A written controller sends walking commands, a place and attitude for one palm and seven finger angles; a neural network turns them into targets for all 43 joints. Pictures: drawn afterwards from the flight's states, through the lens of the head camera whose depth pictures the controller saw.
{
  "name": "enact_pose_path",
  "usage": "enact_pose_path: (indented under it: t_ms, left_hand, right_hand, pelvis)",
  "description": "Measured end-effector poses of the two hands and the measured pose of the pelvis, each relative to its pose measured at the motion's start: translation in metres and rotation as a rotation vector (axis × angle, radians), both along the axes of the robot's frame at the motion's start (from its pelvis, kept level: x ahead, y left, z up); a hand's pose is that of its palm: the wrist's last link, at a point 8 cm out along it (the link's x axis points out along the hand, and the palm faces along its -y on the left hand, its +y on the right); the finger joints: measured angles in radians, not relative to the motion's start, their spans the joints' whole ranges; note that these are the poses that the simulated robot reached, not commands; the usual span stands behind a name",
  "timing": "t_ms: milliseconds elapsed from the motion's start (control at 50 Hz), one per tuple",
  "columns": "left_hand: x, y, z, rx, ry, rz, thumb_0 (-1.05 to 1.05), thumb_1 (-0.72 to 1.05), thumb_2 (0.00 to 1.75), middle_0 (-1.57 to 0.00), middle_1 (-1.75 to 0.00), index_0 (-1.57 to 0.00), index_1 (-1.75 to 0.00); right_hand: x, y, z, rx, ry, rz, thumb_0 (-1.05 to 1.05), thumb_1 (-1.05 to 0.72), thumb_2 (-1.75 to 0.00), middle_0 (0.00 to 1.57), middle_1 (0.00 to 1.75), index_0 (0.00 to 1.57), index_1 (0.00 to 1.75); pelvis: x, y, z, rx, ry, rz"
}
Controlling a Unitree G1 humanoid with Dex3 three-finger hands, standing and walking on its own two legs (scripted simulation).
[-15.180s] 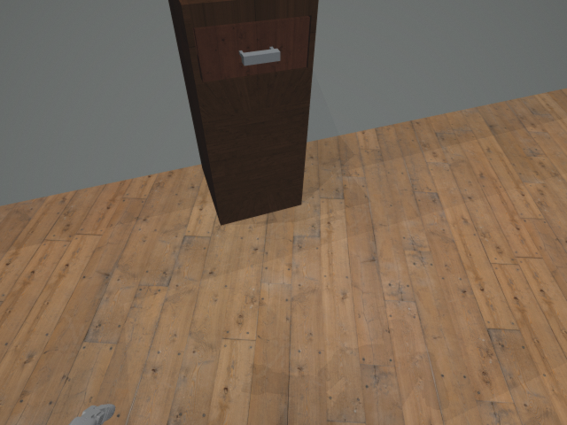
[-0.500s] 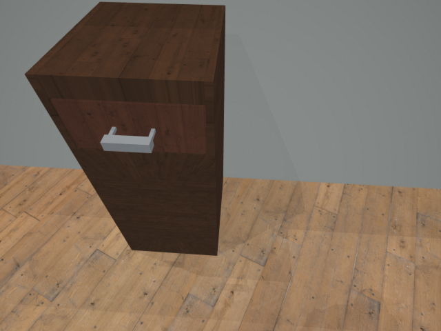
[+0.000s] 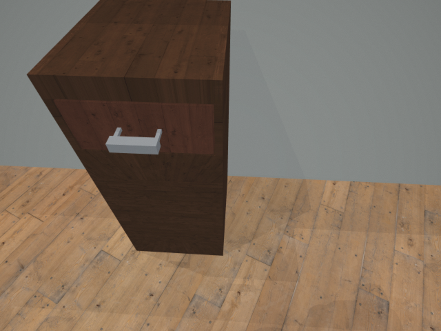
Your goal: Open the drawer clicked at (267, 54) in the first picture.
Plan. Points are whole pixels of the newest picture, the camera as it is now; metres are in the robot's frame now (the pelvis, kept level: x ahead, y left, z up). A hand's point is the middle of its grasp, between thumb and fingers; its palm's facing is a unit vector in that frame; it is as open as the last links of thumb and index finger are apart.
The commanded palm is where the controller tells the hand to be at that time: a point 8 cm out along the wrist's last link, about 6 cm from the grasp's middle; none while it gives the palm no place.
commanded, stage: come to a stop and stand still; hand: left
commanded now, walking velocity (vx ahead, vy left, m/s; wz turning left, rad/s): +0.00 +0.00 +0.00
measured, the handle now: (136, 138) +0.52 +0.24 +0.02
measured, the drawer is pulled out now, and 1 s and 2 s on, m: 0.00 0.00 0.00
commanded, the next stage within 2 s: look again from close up in 0.98 s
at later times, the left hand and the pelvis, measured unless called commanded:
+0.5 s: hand out of the picture -0.01 +0.14 -0.17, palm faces +0.05 -0.98 -0.19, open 7.3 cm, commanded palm none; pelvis +0.00 -0.03 +0.00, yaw +0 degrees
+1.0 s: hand out of the picture -0.05 +0.11 -0.17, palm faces +0.07 -0.98 -0.16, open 7.3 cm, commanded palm none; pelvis -0.02 -0.05 +0.01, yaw +1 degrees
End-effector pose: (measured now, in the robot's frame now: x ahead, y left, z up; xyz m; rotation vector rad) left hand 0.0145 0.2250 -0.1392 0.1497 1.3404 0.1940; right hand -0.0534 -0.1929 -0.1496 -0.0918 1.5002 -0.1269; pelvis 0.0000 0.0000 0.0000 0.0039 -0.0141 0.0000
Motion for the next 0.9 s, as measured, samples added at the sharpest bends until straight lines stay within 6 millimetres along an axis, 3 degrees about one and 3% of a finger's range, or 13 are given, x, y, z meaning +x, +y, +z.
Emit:
enact_pose_path:
  t_ms: [220,460,640,900]
  left_hand:
    - [-0.006,-0.014,0.000,-0.006,0.067,0.007,0.01,0.96,0.90,-0.20,-0.30,-0.20,-0.30]
    - [-0.027,-0.036,-0.001,-0.030,0.095,0.020,0.01,0.94,0.90,-0.20,-0.30,-0.20,-0.30]
    - [-0.042,-0.048,-0.001,-0.046,0.090,0.023,0.02,0.94,0.90,-0.20,-0.30,-0.20,-0.30]
    - [-0.064,-0.063,0.001,-0.062,0.098,0.035,0.01,0.92,0.90,-0.20,-0.30,-0.20,-0.30]
  right_hand:
    - [0.027,-0.010,0.000,-0.002,-0.024,0.007,0.01,-0.91,-0.90,0.20,0.29,0.20,0.30]
    - [0.036,-0.037,0.004,-0.035,-0.044,0.023,0.01,-0.91,-0.90,0.20,0.29,0.20,0.30]
    - [0.023,-0.044,0.007,-0.026,-0.041,0.029,0.01,-0.91,-0.90,0.20,0.29,0.20,0.30]
    - [-0.015,-0.041,0.010,0.006,0.018,0.021,0.01,-0.91,-0.90,0.20,0.29,0.20,0.30]
  pelvis:
    - [0.009,-0.011,0.002,0.001,0.007,-0.004]
    - [0.005,-0.025,0.004,0.000,0.000,0.006]
    - [-0.006,-0.035,0.007,-0.001,-0.009,0.013]
    - [-0.020,-0.044,0.009,-0.002,-0.007,0.018]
